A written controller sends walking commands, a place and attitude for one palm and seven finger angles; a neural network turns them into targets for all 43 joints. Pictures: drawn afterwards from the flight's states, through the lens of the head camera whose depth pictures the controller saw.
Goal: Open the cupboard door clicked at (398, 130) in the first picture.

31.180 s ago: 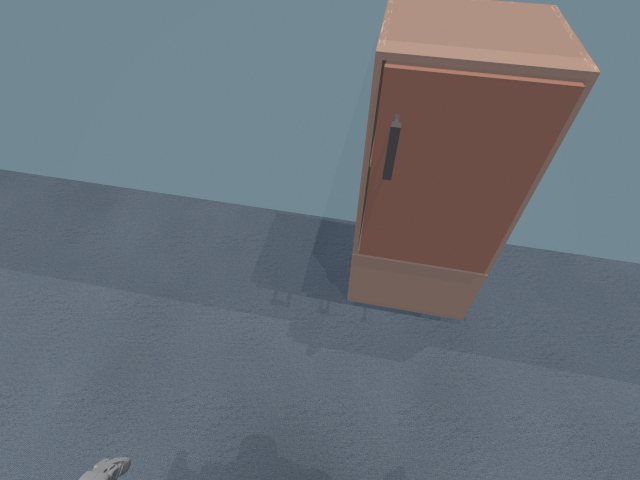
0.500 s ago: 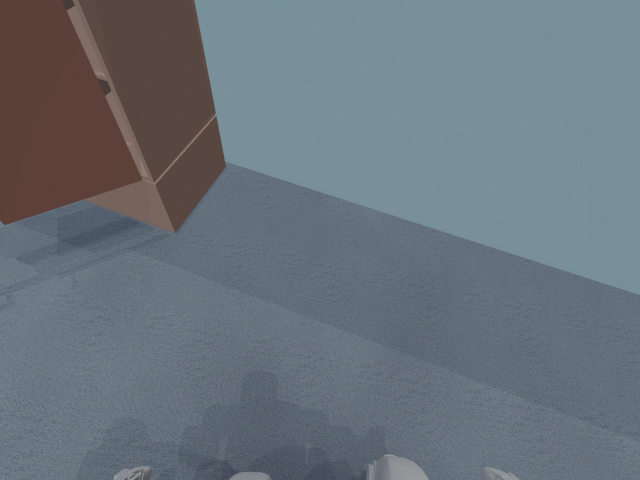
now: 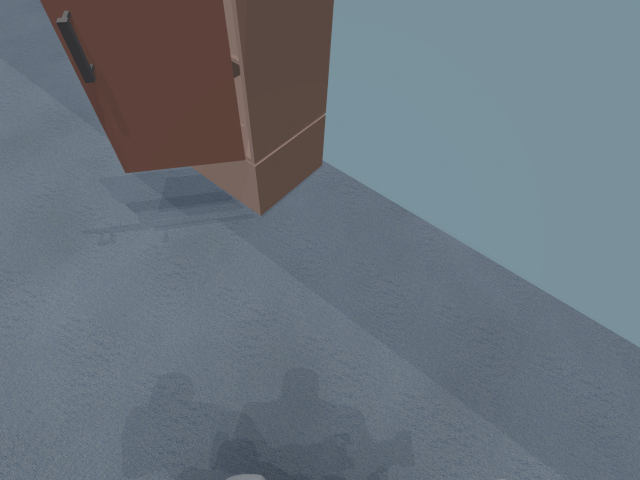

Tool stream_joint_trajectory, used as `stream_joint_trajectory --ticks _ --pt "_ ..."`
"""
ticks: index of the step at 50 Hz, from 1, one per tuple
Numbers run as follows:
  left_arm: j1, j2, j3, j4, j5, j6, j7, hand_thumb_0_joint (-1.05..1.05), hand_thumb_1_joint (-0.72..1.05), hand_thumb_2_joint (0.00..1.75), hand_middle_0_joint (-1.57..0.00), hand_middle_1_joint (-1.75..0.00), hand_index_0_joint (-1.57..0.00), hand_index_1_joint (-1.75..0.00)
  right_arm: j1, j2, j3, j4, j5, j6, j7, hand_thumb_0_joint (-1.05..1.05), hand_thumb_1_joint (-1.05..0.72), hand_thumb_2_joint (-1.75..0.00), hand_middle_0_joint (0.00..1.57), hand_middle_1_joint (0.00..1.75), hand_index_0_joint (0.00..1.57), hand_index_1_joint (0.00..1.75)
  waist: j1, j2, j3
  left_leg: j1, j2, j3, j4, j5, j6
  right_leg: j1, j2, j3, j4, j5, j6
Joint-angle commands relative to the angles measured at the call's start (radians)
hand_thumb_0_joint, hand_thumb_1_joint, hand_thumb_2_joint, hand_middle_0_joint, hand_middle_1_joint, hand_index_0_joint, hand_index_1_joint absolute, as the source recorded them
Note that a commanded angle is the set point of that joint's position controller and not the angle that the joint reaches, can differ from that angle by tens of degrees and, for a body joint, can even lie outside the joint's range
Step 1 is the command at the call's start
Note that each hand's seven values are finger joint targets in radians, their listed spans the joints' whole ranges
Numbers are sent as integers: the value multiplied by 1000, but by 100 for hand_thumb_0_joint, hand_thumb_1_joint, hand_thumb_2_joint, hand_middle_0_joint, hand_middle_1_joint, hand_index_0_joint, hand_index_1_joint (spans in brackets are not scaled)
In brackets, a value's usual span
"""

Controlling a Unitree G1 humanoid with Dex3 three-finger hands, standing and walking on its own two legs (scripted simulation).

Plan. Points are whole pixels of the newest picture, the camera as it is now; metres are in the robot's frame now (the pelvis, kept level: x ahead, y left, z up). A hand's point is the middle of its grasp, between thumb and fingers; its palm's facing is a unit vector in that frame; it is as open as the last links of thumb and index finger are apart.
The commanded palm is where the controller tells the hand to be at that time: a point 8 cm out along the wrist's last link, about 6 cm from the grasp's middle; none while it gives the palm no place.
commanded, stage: turn to face it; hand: left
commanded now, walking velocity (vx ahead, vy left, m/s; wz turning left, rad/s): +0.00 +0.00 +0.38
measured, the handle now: (78, 47) +0.96 +0.62 -0.03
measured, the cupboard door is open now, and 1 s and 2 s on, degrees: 51 51 51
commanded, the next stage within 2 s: take the last steps up to it in 0.36 s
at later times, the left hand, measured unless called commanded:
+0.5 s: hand out of the picture +0.04 +0.17 -0.14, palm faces +0.18 -0.95 -0.25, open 7.4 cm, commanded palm none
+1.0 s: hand out of the picture +0.06 +0.26 -0.15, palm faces +0.31 -0.93 -0.19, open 7.4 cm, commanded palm none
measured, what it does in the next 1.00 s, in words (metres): steps on the spot, turning left: right foot, then left foot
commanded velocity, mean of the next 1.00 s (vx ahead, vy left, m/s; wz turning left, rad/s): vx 0.17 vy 0.07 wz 0.19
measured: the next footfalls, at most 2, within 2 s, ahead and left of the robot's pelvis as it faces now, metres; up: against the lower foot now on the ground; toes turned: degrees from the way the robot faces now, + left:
right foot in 0.36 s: +0.05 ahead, -0.14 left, +0.00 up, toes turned +3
left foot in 0.76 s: +0.06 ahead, +0.13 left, +0.00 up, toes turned +19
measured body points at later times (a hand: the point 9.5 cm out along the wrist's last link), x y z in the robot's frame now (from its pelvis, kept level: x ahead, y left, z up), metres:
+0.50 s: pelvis +0.01 -0.03 +0.01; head +0.05 -0.04 +0.46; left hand +0.03 +0.22 -0.12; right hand +0.12 -0.27 -0.14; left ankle -0.03 +0.09 -0.66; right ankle +0.01 -0.15 -0.72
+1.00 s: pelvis +0.07 +0.06 +0.02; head +0.09 +0.08 +0.47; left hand +0.05 +0.31 -0.14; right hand +0.15 -0.16 -0.13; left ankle +0.02 +0.11 -0.72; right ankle +0.13 -0.07 -0.64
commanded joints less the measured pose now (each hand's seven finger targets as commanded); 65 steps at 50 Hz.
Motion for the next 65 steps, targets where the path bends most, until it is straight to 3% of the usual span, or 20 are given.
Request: stream_joint_trajectory --ticks 1,5,15,16,18,20,24,31,36,37,38,40,43,48,58,61,62,63,64,65 --pt "-106 133 30 -126 -3 4 18 0 90 90 -20 -30 -20 -30 207 -264 -57 -21 -9 -35 -36 0 -90 -90 20 30 20 30 -105 242 -202 281 423 -469 -207 642 258 -318 42 174 455 -292 22" --pt "-69 120 41 -54 -1 11 9 0 90 90 -20 -30 -20 -30 46 -171 -23 -54 -11 -50 -61 0 -90 -90 20 30 20 30 -23 243 -147 158 249 -308 -235 460 185 -296 63 216 499 -84 15" --pt "20 93 31 -5 -8 -3 8 0 90 90 -20 -30 -20 -30 2 -153 -19 -35 -9 -38 -54 0 -90 -90 20 30 20 30 21 180 -155 42 186 -295 -180 332 146 42 157 143 -56 57 -2" --pt "62 114 35 8 -6 -13 12 0 90 90 -20 -30 -20 -30 -13 -138 -17 -36 -1 -38 -50 0 -90 -90 20 30 20 30 43 143 -166 -9 150 -271 -127 269 109 139 139 158 -180 160 -5" --pt "87 249 60 13 12 -32 24 0 90 90 -20 -30 -20 -30 -16 -34 -1 -69 10 -36 -41 0 -90 -90 20 30 20 30 53 -278 -131 -232 -72 -71 208 -247 -13 223 -224 545 -381 312 -152" --pt "31 208 42 -9 7 -35 25 0 90 90 -20 -30 -20 -30 -27 -66 -12 -53 0 -21 -33 0 -90 -90 20 30 20 30 33 -161 -88 -211 -30 -137 475 -271 -5 69 -220 466 -373 343 -235" --pt "22 150 33 -4 3 -45 27 0 90 90 -20 -30 -20 -30 -17 -37 -5 -6 3 -12 -28 0 -90 -90 20 30 20 30 17 -160 -85 -222 -9 -83 483 -178 -31 146 -118 290 -312 576 -187" --pt "148 191 62 74 16 -66 15 0 90 90 -20 -30 -20 -30 -119 -13 5 -31 0 -41 -2 0 -90 -90 20 30 20 30 86 -123 -57 -213 17 -13 190 -180 -28 238 -208 334 -382 209 -204" --pt "61 194 66 79 7 -58 -2 0 90 90 -20 -30 -20 -30 62 -33 9 21 -2 -67 -8 0 -90 -90 20 30 20 30 -15 -49 -81 206 -33 52 -155 -14 3 -30 -120 176 -215 81 -107" --pt "38 148 59 60 2 -50 -10 0 90 90 -20 -30 -20 -30 174 -111 -12 50 -7 -74 -22 0 -90 -90 20 30 20 30 -74 151 -121 375 93 -128 -232 -115 63 -201 -35 98 -1 -6 -63" --pt "-1 84 41 14 -2 -47 -15 0 90 90 -20 -30 -20 -30 295 -207 -35 66 -20 -75 -33 0 -90 -90 20 30 20 30 -116 419 -138 451 339 -489 -347 -158 182 -412 100 11 315 -249 -12" --pt "-100 89 34 -9 9 -51 -12 0 90 90 -20 -30 -20 -30 290 -172 -16 71 -16 -73 -47 0 -90 -90 20 30 20 30 -102 241 -71 320 357 -480 -395 -160 266 -490 56 169 530 -193 -56" --pt "-48 77 30 54 14 -44 -23 0 90 90 -20 -30 -20 -30 186 -86 13 46 -14 -102 -58 0 -90 -90 20 30 20 30 -25 130 -25 202 268 -347 -416 -14 213 -425 30 197 549 3 -51" --pt "-31 61 18 69 9 -37 -23 0 90 90 -20 -30 -20 -30 241 -59 25 94 -3 -129 -60 0 -90 -90 20 30 20 30 1 116 -50 264 211 -197 -418 282 207 -395 50 172 423 121 -35" --pt "-235 29 4 -7 5 -48 -24 0 90 90 -20 -30 -20 -30 375 -28 35 192 -15 -128 -64 0 -90 -90 20 30 20 30 -46 110 24 303 232 -145 -362 467 199 -294 101 118 72 134 -68" --pt "-119 46 16 22 5 -57 -23 0 90 90 -20 -30 -20 -30 367 -32 36 210 -12 -126 -66 0 -90 -90 20 30 20 30 16 84 -19 254 189 -93 -202 596 160 -58 159 83 -59 158 -95" --pt "10 73 28 59 6 -65 -19 0 90 90 -20 -30 -20 -30 348 -32 36 208 -3 -128 -66 0 -90 -90 20 30 20 30 74 60 -75 158 151 -74 -49 587 129 158 149 113 -114 214 -111" --pt "172 143 52 104 11 -77 -10 0 90 90 -20 -30 -20 -30 335 -16 33 190 9 -133 -61 0 -90 -90 20 30 20 30 135 -55 -183 -39 72 -17 183 415 84 435 -11 322 -141 245 -180" --pt "277 222 71 135 6 -76 -2 0 90 90 -20 -30 -20 -30 361 11 32 161 17 -135 -61 0 -90 -90 20 30 20 30 138 -234 -283 -257 -63 27 508 -266 36 606 -296 700 -276 340 -309" --pt "247 216 69 124 -12 -73 4 0 90 90 -20 -30 -20 -30 295 -36 22 149 10 -125 -57 0 -90 -90 20 30 20 30 132 -104 -210 -306 0 -80 653 -293 43 472 -323 721 -363 234 -338"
